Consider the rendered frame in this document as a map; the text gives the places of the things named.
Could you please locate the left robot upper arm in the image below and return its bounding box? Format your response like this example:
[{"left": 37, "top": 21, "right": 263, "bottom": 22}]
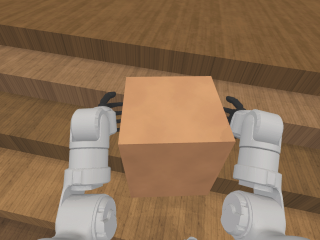
[{"left": 38, "top": 193, "right": 117, "bottom": 240}]

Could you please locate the right robot forearm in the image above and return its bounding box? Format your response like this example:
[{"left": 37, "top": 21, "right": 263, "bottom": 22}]
[{"left": 230, "top": 109, "right": 286, "bottom": 227}]

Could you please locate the robot right hand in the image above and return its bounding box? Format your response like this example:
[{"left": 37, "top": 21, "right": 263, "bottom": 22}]
[{"left": 223, "top": 96, "right": 246, "bottom": 139}]

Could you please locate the left robot forearm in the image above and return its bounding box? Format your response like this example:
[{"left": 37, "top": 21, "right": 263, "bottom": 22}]
[{"left": 55, "top": 106, "right": 117, "bottom": 233}]

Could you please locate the right robot upper arm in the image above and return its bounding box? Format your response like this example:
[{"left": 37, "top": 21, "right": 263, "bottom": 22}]
[{"left": 220, "top": 190, "right": 310, "bottom": 240}]

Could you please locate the robot left hand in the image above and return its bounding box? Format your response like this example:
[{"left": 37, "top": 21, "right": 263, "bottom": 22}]
[{"left": 98, "top": 91, "right": 123, "bottom": 132}]

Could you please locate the carton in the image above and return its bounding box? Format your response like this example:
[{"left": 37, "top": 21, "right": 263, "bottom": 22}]
[{"left": 118, "top": 76, "right": 236, "bottom": 198}]

